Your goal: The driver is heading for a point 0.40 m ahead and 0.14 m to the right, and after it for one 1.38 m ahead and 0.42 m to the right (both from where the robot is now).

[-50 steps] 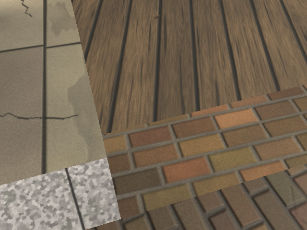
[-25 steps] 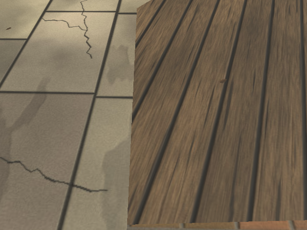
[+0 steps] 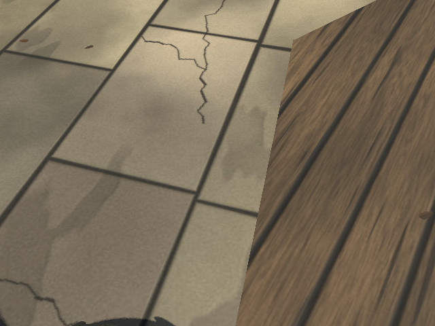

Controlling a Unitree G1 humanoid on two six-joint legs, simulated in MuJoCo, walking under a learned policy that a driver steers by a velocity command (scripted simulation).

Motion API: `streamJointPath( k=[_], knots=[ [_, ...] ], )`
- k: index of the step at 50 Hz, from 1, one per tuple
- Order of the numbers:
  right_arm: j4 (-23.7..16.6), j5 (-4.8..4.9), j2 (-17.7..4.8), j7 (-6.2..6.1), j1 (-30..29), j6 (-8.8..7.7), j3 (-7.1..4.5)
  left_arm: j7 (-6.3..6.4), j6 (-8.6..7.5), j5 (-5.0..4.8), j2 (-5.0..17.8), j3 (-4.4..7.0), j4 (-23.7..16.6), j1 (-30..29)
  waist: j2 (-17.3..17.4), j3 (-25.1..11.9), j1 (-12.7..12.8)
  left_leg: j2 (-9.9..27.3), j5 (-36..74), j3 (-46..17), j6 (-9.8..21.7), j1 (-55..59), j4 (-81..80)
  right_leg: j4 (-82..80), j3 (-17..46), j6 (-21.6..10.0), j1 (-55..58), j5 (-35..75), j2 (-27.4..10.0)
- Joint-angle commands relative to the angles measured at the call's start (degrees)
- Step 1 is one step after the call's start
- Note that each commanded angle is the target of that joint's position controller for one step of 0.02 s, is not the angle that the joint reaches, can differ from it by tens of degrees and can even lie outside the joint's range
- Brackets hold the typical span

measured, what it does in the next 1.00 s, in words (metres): walks ahead, turning right: right foot, then left foot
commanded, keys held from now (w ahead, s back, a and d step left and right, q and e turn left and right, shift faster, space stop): w+e+shift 0.18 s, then e+shift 0.44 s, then shift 0.02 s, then q+shift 0.36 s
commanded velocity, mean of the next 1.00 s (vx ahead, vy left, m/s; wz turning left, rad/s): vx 0.41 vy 0.00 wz -0.44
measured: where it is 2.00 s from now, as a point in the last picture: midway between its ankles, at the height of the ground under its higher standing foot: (257, 282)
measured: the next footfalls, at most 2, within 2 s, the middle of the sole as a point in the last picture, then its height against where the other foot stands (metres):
right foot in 0.18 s outside the picture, level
left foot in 0.56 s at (252, 250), level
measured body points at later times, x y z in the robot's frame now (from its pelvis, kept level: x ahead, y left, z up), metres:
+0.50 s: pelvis +0.44 -0.09 +0.00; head +0.48 -0.13 +0.45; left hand +0.57 +0.18 -0.11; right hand +0.63 -0.39 -0.04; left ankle +0.70 -0.04 -0.70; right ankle +0.34 -0.11 -0.73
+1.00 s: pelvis +0.56 -0.13 +0.00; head +0.58 -0.16 +0.45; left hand +0.86 -0.02 -0.08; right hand +0.49 -0.43 -0.11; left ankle +0.68 -0.06 -0.69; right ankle +0.53 -0.24 -0.73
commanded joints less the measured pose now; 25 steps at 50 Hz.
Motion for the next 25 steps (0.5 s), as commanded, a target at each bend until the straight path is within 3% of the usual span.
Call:
streamJointPath(
  k=[1, 3, 5, 6, 7, 8, 9, 10, 11, 13, 15, 16, 17, 19, 20, 21, 23, 25],
  knots=[
    [-2.3, 0.34, -8.0, -0.21, -0.4, -2.49, -1.79, -1.06, -0.66, -1.31, 3.9, 1.17, -2.8, -6.5, -0.2, 6.2, -1.0, 15.8, 28.6, -0.2, 0.6, -11.5, -14.2, -9.6, -3.5, -3.3, 12.5, 13.6, 3.6],
    [-1.5, -0.16, -8.8, -0.93, -0.2, -2.46, -1.72, -1.27, -0.91, -1.08, 5.1, 1.82, -2.1, -6.4, 1.1, 4.8, -0.6, 17.0, 43.8, 3.9, -1.8, -2.4, -11.9, -13.3, -5.4, -4.9, 12.8, 13.0, 7.2],
    [-1.1, -1.21, -10.6, -2.26, 0.3, -1.63, -1.90, -1.12, -0.72, -0.46, 6.8, 2.54, -0.9, -3.9, 5.1, 0.2, 1.3, 18.5, 69.1, 6.2, -4.2, 5.7, -3.2, -12.8, -8.7, -6.0, 15.7, 5.0, 12.4],
    [-1.3, -2.19, -11.6, -3.11, -0.6, -0.79, -2.14, -0.96, -0.40, -0.33, 8.2, 3.13, 0.4, 0.9, 7.5, -3.1, 4.3, 19.9, 79.5, 7.0, -5.2, 8.2, 4.9, -12.1, -9.3, -6.9, 19.5, 0.0, 14.7],
    [-1.8, -3.17, -12.4, -3.80, -2.8, 0.27, -2.43, -0.70, -0.06, -0.40, 10.0, 4.09, 3.3, 10.7, 9.0, -7.5, 9.2, 20.9, 85.7, 7.7, -5.7, 7.7, 17.5, -10.8, -9.3, -8.1, 27.3, -4.9, 16.7],
    [-3.1, -3.51, -13.1, -4.16, -6.5, 1.24, -2.67, -0.17, 0.18, -0.39, 12.0, 5.36, 7.4, 23.7, 8.0, -11.7, 15.8, 20.3, 82.4, 8.8, -6.0, 1.9, 35.3, -13.3, -7.3, -9.9, 39.2, -8.1, 16.4],
    [-4.2, -3.33, -10.7, -3.86, -8.9, 0.94, -1.94, 0.74, 0.87, -0.10, 15.3, 7.08, 9.2, 31.5, 3.0, -13.6, 19.0, 15.1, 53.5, 9.2, -5.4, -12.5, 59.0, -11.5, 1.5, -13.0, 51.6, -17.1, 11.0],
    [-8.9, -0.34, -2.4, -2.04, -3.8, -0.39, -0.06, 0.84, 1.45, 0.93, 21.1, 8.45, 8.0, 24.3, -22.1, -16.1, 7.6, 2.4, -11.2, 3.5, -11.0, -45.2, 83.6, -20.4, 39.9, -26.0, 69.2, -14.8, -5.6],
    [-10.0, -1.18, -5.7, -2.56, -7.3, -1.54, 0.78, 0.59, 1.28, -0.27, 18.3, 8.72, 5.6, 20.7, -6.6, -18.9, 10.2, 5.5, -8.1, -5.4, -8.9, -50.3, 84.1, -27.2, 47.9, -26.2, 69.0, -6.5, -6.6],
    [-11.2, -1.28, -6.0, -2.33, -11.7, -2.50, 1.52, 1.35, 0.97, -0.83, 12.7, 7.32, 6.9, 17.8, 7.1, -5.3, 4.8, 11.2, -3.0, -5.4, -8.5, -45.3, 71.2, -28.2, 32.8, -20.8, 49.2, 12.6, -3.5],
    [-12.1, -2.93, -5.6, -2.17, -12.4, 0.13, 1.84, 1.73, 0.26, -1.42, 10.3, 6.13, 6.9, 15.7, 7.6, -0.1, 1.4, 13.3, -4.1, -4.0, -10.3, -39.9, 63.0, -29.1, 23.5, -17.4, 36.0, 28.0, 1.4],
    [-14.3, 0.09, -7.1, -1.69, -14.7, -1.38, 0.56, 1.10, -1.84, -2.82, 7.1, 5.19, 2.6, 11.2, 4.7, -1.6, 0.9, 11.8, -4.6, -6.5, -10.5, -38.2, 58.6, -32.0, 23.7, -17.6, 33.7, 21.7, 4.2],
    [-15.2, -0.02, -7.0, -1.73, -15.7, -1.66, 0.69, 1.16, -2.52, -3.35, 9.5, 5.76, 2.2, 7.8, 3.6, -0.6, -1.0, 12.3, -3.2, -5.6, -11.0, -36.1, 49.8, -32.5, 21.5, -16.5, 29.2, 21.4, 6.3],
    [-17.0, -1.18, -3.9, -2.28, -21.3, -1.85, 1.61, 2.58, -1.71, -3.53, 13.0, 7.04, 2.2, 7.2, 3.4, 0.1, 0.3, 8.2, 2.3, -1.1, -12.7, -31.3, 33.5, -29.7, 16.6, -13.4, 22.5, 29.4, 11.0],
    [-17.3, -1.15, -2.7, -2.49, -22.5, -1.79, 1.87, 3.38, -0.57, -3.50, 13.8, 7.59, 3.0, 9.0, 2.6, -2.5, 1.8, 5.4, 9.0, 0.1, -13.0, -26.1, 26.4, -27.7, 15.2, -10.2, 20.8, 28.8, 13.4],
    [-17.7, -0.77, -2.2, -2.34, -23.8, -1.69, 1.77, 4.11, 0.55, -3.56, 14.1, 8.03, 4.1, 12.2, 1.2, -5.0, 3.6, 2.8, 16.2, 0.8, -13.1, -22.1, 21.3, -25.9, 15.8, -6.8, 20.9, 25.6, 14.6],
    [-18.8, 0.75, -2.9, -1.97, -25.8, -1.41, 0.96, 5.16, 2.25, -3.66, 12.6, 8.04, 5.5, 15.8, -2.6, -6.8, 5.3, 0.6, 24.1, -0.8, -13.0, -17.6, 15.4, -22.5, 19.4, -2.4, 22.1, 16.3, 15.8],
    [-19.4, 1.13, -5.0, -2.08, -26.0, -1.29, -0.15, 5.74, 2.92, -3.49, 10.8, 8.01, 4.0, 13.4, -5.1, -6.3, 4.1, 2.1, 26.0, -4.3, -12.3, -15.9, 11.2, -17.0, 22.6, -0.2, 24.6, 9.7, 16.1]
  ],
)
